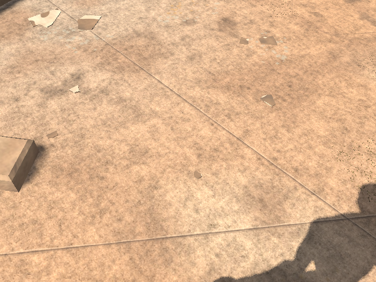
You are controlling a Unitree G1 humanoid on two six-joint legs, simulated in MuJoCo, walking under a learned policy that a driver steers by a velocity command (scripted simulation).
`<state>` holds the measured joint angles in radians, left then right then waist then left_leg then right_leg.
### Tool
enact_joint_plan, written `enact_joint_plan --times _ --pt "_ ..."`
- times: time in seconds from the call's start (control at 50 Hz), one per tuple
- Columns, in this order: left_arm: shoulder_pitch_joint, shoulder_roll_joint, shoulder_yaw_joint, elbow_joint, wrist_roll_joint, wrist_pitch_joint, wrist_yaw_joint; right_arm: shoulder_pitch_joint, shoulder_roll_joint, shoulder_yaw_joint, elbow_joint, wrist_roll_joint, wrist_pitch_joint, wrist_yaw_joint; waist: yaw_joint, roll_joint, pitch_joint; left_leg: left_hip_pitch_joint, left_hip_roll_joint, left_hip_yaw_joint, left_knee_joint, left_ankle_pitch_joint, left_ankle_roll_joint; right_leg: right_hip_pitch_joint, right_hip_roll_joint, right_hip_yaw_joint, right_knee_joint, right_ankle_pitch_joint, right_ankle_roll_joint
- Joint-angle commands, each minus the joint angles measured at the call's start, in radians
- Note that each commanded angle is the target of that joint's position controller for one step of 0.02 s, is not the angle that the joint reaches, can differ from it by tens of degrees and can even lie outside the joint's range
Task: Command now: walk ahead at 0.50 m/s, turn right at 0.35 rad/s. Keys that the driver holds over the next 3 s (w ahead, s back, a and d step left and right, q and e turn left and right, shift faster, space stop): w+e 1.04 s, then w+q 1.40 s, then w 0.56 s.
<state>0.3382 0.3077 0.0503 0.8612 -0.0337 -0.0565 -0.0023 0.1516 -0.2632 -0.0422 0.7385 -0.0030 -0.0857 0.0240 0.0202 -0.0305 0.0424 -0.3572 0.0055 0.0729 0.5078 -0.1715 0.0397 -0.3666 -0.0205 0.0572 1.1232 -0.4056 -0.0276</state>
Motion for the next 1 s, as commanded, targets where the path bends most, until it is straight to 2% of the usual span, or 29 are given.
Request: enact_joint_plan --times 0.02,0.06,0.12,0.18,0.24,0.3,0.36,0.38,0.4,0.42,0.44,0.46,0.48,0.5,0.52,0.54,0.6,0.64,0.68,0.74,0.8,0.84,0.88,0.9,0.92,0.94,0.96,0.98,1.0 --pt "-0.007 0.09 0.034 -0.078 0.0 0.002 0.005 0.058 -0.092 -0.03 -0.009 -0.009 -0.021 -0.003 -0.03 0.162 -0.056 0.24 0.261 -0.279 -0.333 -0.024 0.128 -0.246 -0.111 0.058 0.036 0.124 0.006" --pt "-0.001 0.055 0.032 -0.077 0.0 0.024 0.007 0.044 -0.098 -0.036 0.008 -0.012 -0.035 -0.005 -0.012 0.137 -0.032 0.197 0.252 -0.181 -0.368 0.086 0.136 -0.241 -0.115 0.055 0.017 0.177 0.018" --pt "-0.059 0.044 0.033 -0.105 0.007 0.032 0.008 0.061 -0.12 -0.047 0.038 -0.018 -0.039 -0.015 -0.017 0.099 0.0 0.223 0.245 -0.076 -0.385 0.196 0.141 -0.312 -0.113 0.071 -0.103 0.302 0.032" --pt "-0.145 0.024 0.024 -0.136 0.011 0.019 -0.012 0.069 -0.144 -0.052 0.052 -0.012 -0.03 -0.028 -0.043 0.082 0.021 0.248 0.222 0.022 -0.396 0.237 0.123 -0.296 -0.103 0.023 -0.301 0.447 0.027" --pt "-0.252 0.003 0.013 -0.182 0.013 0.015 -0.033 0.121 -0.173 -0.063 0.078 -0.003 -0.016 -0.036 -0.088 0.059 0.049 0.31 0.244 0.076 -0.394 0.262 0.12 -0.293 -0.092 -0.042 -0.427 0.485 0.014" --pt "-0.291 0.021 0.019 -0.217 0.012 0.013 -0.051 0.143 -0.189 -0.072 0.095 0.01 0.002 -0.038 -0.089 0.056 0.057 0.417 0.277 0.109 -0.339 0.351 0.113 -0.313 -0.081 -0.067 -0.471 0.45 -0.017" --pt "-0.25 0.056 0.039 -0.236 0.014 0.021 -0.059 0.12 -0.221 -0.084 0.09 0.026 0.024 -0.044 -0.035 0.102 0.003 0.474 0.286 0.144 -0.174 0.75 0.084 -0.199 -0.009 -0.145 -0.471 0.278 -0.073" --pt "-0.177 0.084 0.055 -0.226 0.011 0.026 -0.058 0.111 -0.231 -0.087 0.085 0.03 0.034 -0.046 0.012 0.116 -0.042 0.47 0.28 0.153 -0.048 0.877 0.073 -0.1 0.03 -0.17 -0.469 0.223 -0.098" --pt "-0.046 0.129 0.082 -0.197 0.006 0.029 -0.05 0.095 -0.232 -0.086 0.08 0.037 0.039 -0.047 0.09 0.106 -0.11 0.41 0.251 0.171 0.146 0.877 0.049 0.087 0.071 -0.177 -0.527 0.246 -0.134" --pt "0.121 0.204 0.116 -0.154 0.006 0.038 -0.032 0.094 -0.208 -0.074 0.065 0.026 0.032 -0.049 0.166 0.022 -0.192 0.201 0.205 0.175 0.442 0.632 0.006 0.377 0.024 -0.051 -0.582 0.279 -0.187" --pt "0.082 0.315 0.131 -0.159 -0.008 0.032 -0.024 0.216 -0.052 -0.026 0.016 -0.017 0.007 -0.029 0.025 -0.263 -0.258 -0.283 -0.004 0.108 0.807 -0.358 -0.059 0.721 -0.226 0.485 -0.641 0.142 -0.381" --pt "0.108 0.232 0.103 -0.196 0.002 0.011 -0.031 0.123 -0.113 -0.028 -0.003 0.016 -0.037 -0.015 0.086 -0.149 -0.389 -0.405 -0.044 -0.137 0.903 -0.444 -0.041 0.774 -0.301 0.769 -0.816 0.005 -0.429" --pt "0.071 0.174 0.085 -0.192 0.012 -0.005 -0.036 -0.004 -0.175 -0.044 -0.04 0.055 -0.059 -0.007 0.109 -0.085 -0.248 -0.472 0.009 -0.161 0.871 -0.339 -0.011 0.684 -0.278 0.629 -0.853 0.105 -0.363" --pt "0.007 0.15 0.077 -0.197 0.009 -0.012 -0.038 -0.01 -0.161 -0.04 -0.043 0.045 -0.067 -0.011 0.057 -0.002 -0.17 -0.432 0.053 -0.164 0.78 -0.257 0.0 0.548 -0.238 0.51 -0.838 0.217 -0.323" --pt "-0.058 0.118 0.067 -0.21 0.009 -0.012 -0.036 0.001 -0.162 -0.044 -0.027 0.016 -0.064 -0.018 0.016 0.031 -0.121 -0.37 0.082 -0.163 0.695 -0.217 -0.011 0.422 -0.206 0.418 -0.841 0.327 -0.3" --pt "-0.094 0.098 0.059 -0.226 0.021 -0.013 -0.029 0.022 -0.169 -0.05 -0.021 0.005 -0.053 -0.019 -0.014 0.012 -0.109 -0.295 0.105 -0.172 0.64 -0.181 -0.02 0.335 -0.181 0.362 -0.859 0.4 -0.293" --pt "-0.099 0.125 0.064 -0.229 0.018 -0.016 -0.009 0.011 -0.132 -0.044 -0.028 -0.008 -0.024 -0.018 -0.034 0.025 -0.072 -0.223 0.094 -0.136 0.465 -0.11 -0.072 0.198 -0.138 0.269 -0.898 0.51 -0.288" --pt "-0.06 0.155 0.073 -0.213 0.017 -0.018 0.008 -0.056 -0.12 -0.039 -0.051 -0.01 -0.022 -0.017 -0.013 0.01 -0.051 -0.241 0.082 -0.145 0.343 0.054 -0.098 0.172 -0.111 0.227 -0.894 0.523 -0.269" --pt "-0.047 0.153 0.074 -0.201 0.008 -0.007 0.021 -0.136 -0.09 -0.025 -0.073 -0.01 -0.027 -0.01 0.017 -0.014 -0.026 -0.172 0.043 -0.131 0.128 0.234 -0.105 0.101 -0.046 0.165 -0.884 0.401 -0.22" --pt "0.004 0.155 0.078 -0.177 0.009 0.001 0.025 -0.205 -0.09 -0.022 -0.1 0.003 -0.035 0.01 0.052 -0.031 -0.029 -0.076 0.001 -0.136 0.002 0.39 -0.093 0.064 -0.05 0.211 -0.843 0.253 -0.184" --pt "0.027 0.126 0.074 -0.165 0.001 0.006 0.031 -0.226 -0.119 -0.028 -0.114 0.008 -0.042 0.022 0.054 -0.046 -0.03 -0.111 0.012 -0.194 -0.049 0.313 -0.066 0.155 -0.079 0.311 -0.722 0.173 -0.176" --pt "0.027 0.127 0.077 -0.165 0.006 0.015 0.039 -0.205 -0.135 -0.035 -0.109 0.012 -0.048 0.024 0.04 -0.067 -0.026 -0.11 0.023 -0.208 -0.062 0.21 -0.05 0.21 -0.098 0.367 -0.65 0.191 -0.169" --pt "0.025 0.107 0.072 -0.165 0.009 0.023 0.038 -0.088 -0.147 -0.051 -0.073 0.012 -0.056 0.015 -0.015 -0.064 -0.065 0.044 0.021 -0.171 -0.106 0.167 -0.019 0.202 -0.066 0.364 -0.525 0.22 -0.135" --pt "0.033 0.057 0.053 -0.168 0.012 0.02 0.028 0.029 -0.173 -0.064 -0.049 -0.003 -0.062 0.011 -0.069 -0.016 -0.157 0.263 0.084 -0.213 -0.062 0.166 0.015 0.118 -0.006 0.31 -0.32 0.185 -0.105" --pt "0.121 -0.022 0.026 -0.167 0.031 0.016 0.02 0.155 -0.22 -0.074 -0.033 -0.009 -0.06 0.007 -0.068 0.169 -0.301 0.56 0.258 -0.394 0.016 0.24 0.06 -0.086 0.086 0.197 -0.002 -0.224 -0.059" --pt "0.247 0.009 0.022 -0.194 -0.014 0.002 0.019 0.248 -0.298 -0.094 0.011 0.006 -0.048 0.011 -0.032 0.396 -0.371 0.753 0.457 -0.876 -0.108 -0.073 0.235 -0.401 0.12 0.13 0.232 -0.234 -0.01" --pt "0.167 0.099 0.037 -0.181 -0.027 0.004 0.032 0.205 -0.215 -0.081 -0.01 0.013 -0.039 0.012 -0.074 0.229 -0.274 0.681 0.429 -0.879 -0.188 -0.316 0.21 -0.486 0.045 0.151 0.297 -0.125 0.011" --pt "0.029 0.147 0.049 -0.202 -0.015 0.009 0.035 0.148 -0.153 -0.062 -0.022 0.004 -0.033 0.006 -0.102 0.132 -0.149 0.548 0.379 -0.714 -0.215 -0.306 0.164 -0.49 0.015 0.127 0.288 -0.033 0.014" --pt "-0.032 0.14 0.053 -0.212 0.0 0.016 0.038 0.093 -0.132 -0.05 -0.031 -0.012 -0.03 0.004 -0.087 0.073 -0.075 0.414 0.331 -0.589 -0.235 -0.168 0.14 -0.448 -0.016 0.112 0.258 0.028 0.018"
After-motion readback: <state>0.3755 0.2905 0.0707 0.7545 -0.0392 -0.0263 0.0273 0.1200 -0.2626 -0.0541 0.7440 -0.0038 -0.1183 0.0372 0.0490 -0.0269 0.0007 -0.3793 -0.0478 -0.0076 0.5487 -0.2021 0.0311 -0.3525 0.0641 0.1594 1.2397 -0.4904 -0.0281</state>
